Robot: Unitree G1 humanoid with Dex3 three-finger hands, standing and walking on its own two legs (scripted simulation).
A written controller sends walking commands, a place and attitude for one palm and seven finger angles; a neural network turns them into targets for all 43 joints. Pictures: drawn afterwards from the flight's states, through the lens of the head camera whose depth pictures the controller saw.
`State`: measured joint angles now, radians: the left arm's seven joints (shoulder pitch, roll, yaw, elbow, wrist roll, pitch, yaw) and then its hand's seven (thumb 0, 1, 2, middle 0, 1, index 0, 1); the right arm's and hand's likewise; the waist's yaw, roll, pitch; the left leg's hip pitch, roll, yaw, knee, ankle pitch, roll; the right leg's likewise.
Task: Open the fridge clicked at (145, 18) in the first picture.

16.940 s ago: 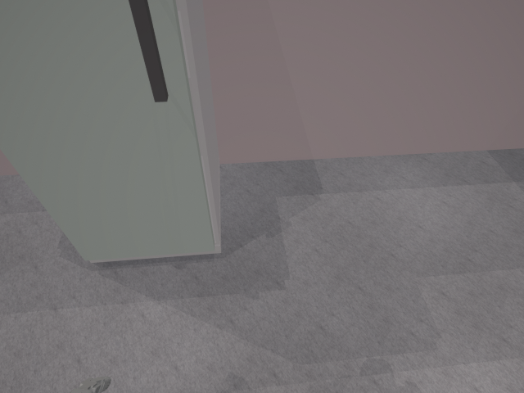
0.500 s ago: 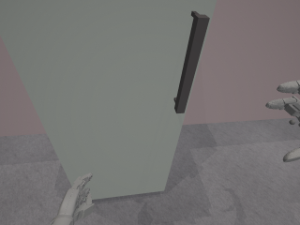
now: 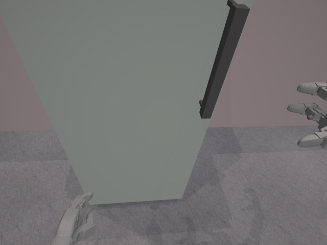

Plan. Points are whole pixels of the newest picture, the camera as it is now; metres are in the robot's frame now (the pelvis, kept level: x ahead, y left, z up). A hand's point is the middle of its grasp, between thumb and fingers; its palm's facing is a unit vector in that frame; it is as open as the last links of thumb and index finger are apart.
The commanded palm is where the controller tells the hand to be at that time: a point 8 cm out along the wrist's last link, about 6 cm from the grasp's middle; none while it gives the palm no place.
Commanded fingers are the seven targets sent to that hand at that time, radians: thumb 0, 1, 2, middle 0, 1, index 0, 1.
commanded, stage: move the hooked fingers beside the handle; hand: right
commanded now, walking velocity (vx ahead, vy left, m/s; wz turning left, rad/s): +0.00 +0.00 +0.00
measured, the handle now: (216, 67) +0.49 -0.09 +0.22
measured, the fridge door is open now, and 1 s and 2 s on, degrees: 0 0 0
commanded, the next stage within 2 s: none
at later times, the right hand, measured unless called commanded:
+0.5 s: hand (279, 95) +0.38 -0.21 +0.24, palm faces -0.12 +0.99 -0.05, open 14.0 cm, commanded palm +0.36 -0.26 +0.23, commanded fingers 0.00 0.50 -0.30 0.30 1.20 0.30 1.20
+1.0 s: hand (255, 89) +0.43 -0.18 +0.21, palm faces -0.06 +1.00 -0.05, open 14.0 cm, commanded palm +0.41 -0.23 +0.23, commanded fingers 0.00 0.50 -0.30 0.30 1.20 0.30 1.20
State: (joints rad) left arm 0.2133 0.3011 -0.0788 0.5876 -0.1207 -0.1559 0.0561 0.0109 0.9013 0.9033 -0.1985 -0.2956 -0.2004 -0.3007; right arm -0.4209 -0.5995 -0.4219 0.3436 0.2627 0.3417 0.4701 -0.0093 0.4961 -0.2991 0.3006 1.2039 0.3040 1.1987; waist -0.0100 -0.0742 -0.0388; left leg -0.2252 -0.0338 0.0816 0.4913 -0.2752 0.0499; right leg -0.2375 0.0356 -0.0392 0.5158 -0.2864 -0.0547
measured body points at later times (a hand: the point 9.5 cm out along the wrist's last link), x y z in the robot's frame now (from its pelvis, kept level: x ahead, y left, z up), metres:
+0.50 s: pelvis +0.01 -0.01 +0.00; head +0.00 +0.00 +0.45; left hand +0.19 +0.22 -0.08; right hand +0.38 -0.26 +0.24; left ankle -0.01 +0.08 -0.74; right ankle -0.01 -0.08 -0.74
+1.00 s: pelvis +0.00 -0.01 +0.00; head +0.01 +0.01 +0.45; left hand +0.14 +0.24 -0.10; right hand +0.43 -0.24 +0.21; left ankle -0.01 +0.08 -0.74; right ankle -0.01 -0.08 -0.74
